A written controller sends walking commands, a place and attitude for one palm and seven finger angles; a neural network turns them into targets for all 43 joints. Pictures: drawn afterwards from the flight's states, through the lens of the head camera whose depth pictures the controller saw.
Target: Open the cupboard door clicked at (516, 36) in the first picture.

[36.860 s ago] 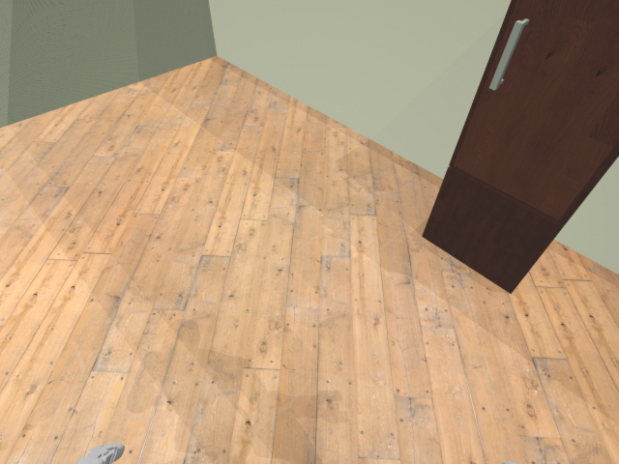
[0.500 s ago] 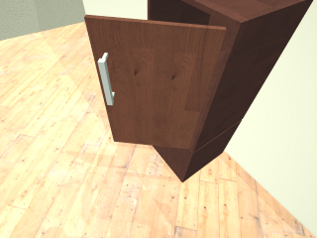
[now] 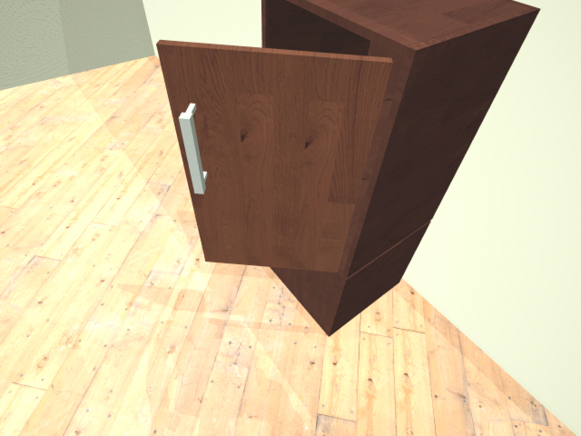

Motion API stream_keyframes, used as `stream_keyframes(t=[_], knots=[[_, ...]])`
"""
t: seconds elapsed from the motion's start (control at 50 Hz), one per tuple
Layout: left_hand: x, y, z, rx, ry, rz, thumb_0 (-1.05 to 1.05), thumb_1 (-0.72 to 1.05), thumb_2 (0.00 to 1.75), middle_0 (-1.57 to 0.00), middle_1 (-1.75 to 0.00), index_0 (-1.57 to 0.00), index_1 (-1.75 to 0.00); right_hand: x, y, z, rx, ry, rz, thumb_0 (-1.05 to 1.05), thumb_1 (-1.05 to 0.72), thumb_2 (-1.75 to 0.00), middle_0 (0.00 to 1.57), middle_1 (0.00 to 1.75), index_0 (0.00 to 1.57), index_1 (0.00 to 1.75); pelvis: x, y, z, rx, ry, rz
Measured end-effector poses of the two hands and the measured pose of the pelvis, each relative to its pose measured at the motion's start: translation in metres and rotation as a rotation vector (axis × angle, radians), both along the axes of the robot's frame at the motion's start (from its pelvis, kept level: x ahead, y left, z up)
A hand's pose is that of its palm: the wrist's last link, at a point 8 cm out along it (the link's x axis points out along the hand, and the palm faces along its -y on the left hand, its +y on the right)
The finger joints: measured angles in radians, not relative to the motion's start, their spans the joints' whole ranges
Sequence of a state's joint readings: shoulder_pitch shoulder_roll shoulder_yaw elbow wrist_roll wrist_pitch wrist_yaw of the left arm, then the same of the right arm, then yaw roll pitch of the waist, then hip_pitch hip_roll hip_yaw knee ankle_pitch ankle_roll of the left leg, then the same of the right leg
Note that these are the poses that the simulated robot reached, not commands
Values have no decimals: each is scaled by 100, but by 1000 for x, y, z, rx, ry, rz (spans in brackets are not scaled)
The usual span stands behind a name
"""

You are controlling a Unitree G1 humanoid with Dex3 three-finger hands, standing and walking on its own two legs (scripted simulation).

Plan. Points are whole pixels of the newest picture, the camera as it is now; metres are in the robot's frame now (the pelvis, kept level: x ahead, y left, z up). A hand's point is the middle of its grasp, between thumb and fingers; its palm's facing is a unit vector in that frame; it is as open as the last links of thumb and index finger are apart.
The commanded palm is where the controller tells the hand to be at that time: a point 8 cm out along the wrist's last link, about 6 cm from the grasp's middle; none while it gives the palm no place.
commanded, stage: come to a stop and stand still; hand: left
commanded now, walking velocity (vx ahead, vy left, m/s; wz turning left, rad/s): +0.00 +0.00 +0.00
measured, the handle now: (196, 150) +0.59 +0.22 +0.06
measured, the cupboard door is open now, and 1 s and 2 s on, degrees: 49 49 49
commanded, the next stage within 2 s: look again from close up in 0.10 s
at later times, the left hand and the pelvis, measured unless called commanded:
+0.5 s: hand out of the picture +0.02 +0.19 -0.18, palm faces +0.03 -0.98 -0.21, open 7.4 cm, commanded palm none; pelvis +0.01 +0.02 -0.01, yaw +0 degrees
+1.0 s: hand (156, 345) +0.23 +0.20 +0.00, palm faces +0.23 -0.97 -0.09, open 7.6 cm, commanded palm +0.13 +0.25 -0.05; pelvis +0.02 +0.01 -0.02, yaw +2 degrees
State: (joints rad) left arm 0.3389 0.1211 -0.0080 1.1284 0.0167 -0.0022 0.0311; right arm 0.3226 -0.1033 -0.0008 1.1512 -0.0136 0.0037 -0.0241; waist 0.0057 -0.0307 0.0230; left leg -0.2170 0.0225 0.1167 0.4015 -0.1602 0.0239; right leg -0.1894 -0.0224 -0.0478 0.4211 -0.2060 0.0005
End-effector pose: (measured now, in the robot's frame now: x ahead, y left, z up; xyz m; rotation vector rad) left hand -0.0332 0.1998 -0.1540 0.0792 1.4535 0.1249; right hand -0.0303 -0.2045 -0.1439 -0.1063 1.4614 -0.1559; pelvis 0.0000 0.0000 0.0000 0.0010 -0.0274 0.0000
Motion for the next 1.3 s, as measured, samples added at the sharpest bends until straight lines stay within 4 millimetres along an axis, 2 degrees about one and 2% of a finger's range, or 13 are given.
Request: stream_keyframes(t=[0.12,0.22,0.32,0.58,0.8,0.84,0.96,1.02,1.06,1.1,1.2,1.24,1.3], knots=[[-6,-1,1,4,17,6,1,91,90,-20,-30,-20,-30,-18,10,-2,25,41,-19,0,-91,-90,19,30,20,30,-1,-1,-1,0,9,1],[-8,-4,1,7,24,4,1,91,90,-20,-30,-20,-30,-18,13,-3,35,45,-21,0,-91,-90,20,30,20,30,0,-1,-2,-5,14,0],[-1,7,-2,24,8,-19,1,91,90,-20,-30,-20,-30,3,11,-14,34,-23,-9,1,-91,-90,19,30,20,30,1,7,-9,-22,16,2],[62,42,8,91,-138,-39,1,91,90,-20,-30,-20,-30,52,3,-10,-13,-138,28,2,-93,-90,19,30,20,30,18,20,-8,1,12,-10],[72,40,5,77,-114,-54,1,91,90,-20,-30,-20,-30,71,-6,-2,-40,-144,39,1,-92,-90,19,30,20,30,26,18,-5,-4,15,-17],[97,47,22,92,-264,48,2,92,90,-20,-30,-21,-30,82,-10,5,-63,-232,40,1,-92,-90,20,30,20,30,26,16,-7,-1,18,-5],[211,53,137,162,-1033,78,2,87,87,-20,-33,-21,-34,150,-26,27,-104,-617,94,1,-91,-90,20,30,20,30,24,11,-14,3,41,41],[238,45,166,103,-1300,15,2,82,85,-20,-37,-21,-37,187,-35,38,-107,-764,116,1,-91,-90,20,30,20,30,19,5,-24,2,97,33],[239,37,163,38,-1402,-43,1,78,84,-20,-39,-21,-39,209,-41,45,-113,-838,138,1,-91,-90,20,30,20,30,16,-2,-33,5,132,24],[227,31,146,-25,-1419,-104,1,73,82,-21,-42,-21,-42,228,-48,51,-121,-897,174,1,-90,-90,20,30,20,30,12,-9,-44,5,155,25],[175,37,93,-56,-1270,-82,1,61,77,-22,-49,-23,-49,262,-60,53,-156,-979,267,1,-90,-90,20,30,20,30,6,-24,-69,-6,204,41],[159,47,93,2,-1280,-29,1,57,75,-23,-52,-23,-52,269,-60,48,-162,-983,291,1,-90,-90,20,30,20,30,6,-28,-75,-20,210,52],[155,57,116,102,-1410,-12,2,49,72,-23,-56,-24,-56,270,-55,33,-149,-965,316,1,-90,-90,19,30,20,30,5,-33,-83,-41,214,68]])
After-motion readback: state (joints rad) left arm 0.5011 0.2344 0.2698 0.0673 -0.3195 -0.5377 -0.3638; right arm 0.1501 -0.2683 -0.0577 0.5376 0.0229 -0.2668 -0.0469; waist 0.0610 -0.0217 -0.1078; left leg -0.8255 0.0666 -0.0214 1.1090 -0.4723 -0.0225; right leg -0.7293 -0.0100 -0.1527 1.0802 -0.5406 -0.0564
